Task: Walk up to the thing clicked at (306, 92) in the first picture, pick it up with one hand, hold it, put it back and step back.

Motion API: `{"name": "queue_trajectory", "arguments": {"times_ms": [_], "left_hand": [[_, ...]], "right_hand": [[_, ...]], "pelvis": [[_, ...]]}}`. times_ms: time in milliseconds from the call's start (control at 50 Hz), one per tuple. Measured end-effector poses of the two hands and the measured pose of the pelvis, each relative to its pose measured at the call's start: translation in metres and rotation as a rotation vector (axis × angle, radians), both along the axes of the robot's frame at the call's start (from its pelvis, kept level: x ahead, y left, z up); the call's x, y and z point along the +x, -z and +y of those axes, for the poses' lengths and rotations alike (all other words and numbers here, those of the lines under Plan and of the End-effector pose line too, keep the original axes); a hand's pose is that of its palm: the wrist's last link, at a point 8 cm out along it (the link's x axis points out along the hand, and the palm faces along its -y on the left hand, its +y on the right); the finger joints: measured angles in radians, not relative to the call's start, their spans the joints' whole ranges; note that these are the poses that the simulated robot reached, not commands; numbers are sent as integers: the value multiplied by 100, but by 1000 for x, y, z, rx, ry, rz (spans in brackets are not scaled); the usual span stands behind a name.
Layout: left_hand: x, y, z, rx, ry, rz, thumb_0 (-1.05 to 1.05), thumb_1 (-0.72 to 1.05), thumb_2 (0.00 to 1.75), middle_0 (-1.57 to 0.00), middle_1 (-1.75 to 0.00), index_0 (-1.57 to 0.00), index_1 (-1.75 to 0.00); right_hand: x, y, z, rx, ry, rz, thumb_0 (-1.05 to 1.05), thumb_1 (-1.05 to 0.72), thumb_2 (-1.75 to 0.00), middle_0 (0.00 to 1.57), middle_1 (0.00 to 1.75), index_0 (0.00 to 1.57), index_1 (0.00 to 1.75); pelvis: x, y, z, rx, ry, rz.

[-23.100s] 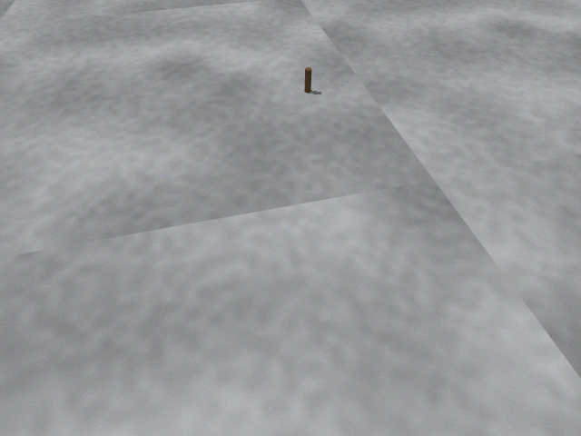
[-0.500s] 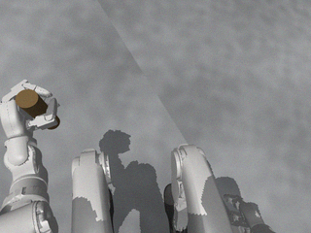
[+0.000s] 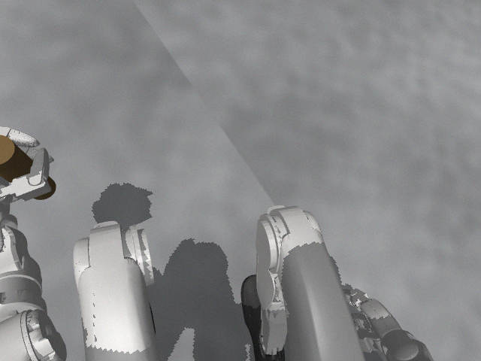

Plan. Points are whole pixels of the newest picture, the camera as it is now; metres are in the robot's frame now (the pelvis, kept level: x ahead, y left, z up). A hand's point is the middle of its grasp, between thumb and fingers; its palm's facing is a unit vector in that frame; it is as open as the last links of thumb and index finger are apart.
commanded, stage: crouch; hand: left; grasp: from the side
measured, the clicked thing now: (22, 172) +0.41 +0.30 -0.09
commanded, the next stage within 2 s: lower in 0.20 s
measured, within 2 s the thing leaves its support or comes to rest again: rests again in 1.58 s
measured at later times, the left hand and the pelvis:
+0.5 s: hand (41, 175) +0.42 +0.29 -0.12, palm faces +0.30 -0.95 +0.00, open 5.3 cm; pelvis +0.00 +0.01 -0.02, yaw -3 degrees
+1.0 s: hand (55, 180) +0.43 +0.29 -0.18, palm faces +0.32 -0.95 +0.01, open 5.3 cm; pelvis -0.01 +0.01 -0.03, yaw -6 degrees
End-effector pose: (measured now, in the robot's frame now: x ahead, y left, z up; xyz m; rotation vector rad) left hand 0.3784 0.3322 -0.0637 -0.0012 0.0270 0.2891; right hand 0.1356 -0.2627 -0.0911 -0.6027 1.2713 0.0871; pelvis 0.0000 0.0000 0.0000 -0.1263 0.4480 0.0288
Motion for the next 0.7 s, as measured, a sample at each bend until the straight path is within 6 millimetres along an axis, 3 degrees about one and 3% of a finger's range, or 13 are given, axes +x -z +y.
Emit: {"name": "queue_trajectory", "arguments": {"times_ms": [400, 700], "left_hand": [[5, 42, 4, -1, -9, 4, 0, 16, 115, -102, -116, -101, -115], [13, 89, 1, -23, -21, 30, 0, 15, 116, -103, -115, -102, -114]], "right_hand": [[6, 1, 2, -60, -82, 31, 1, -90, -90, 20, 30, 21, 30], [3, -11, 3, -144, -195, 74, 1, -91, -90, 20, 30, 21, 30]], "pelvis": [[2, 17, 5, -40, 25, -55], [-1, 27, 9, -79, 51, -123]]}}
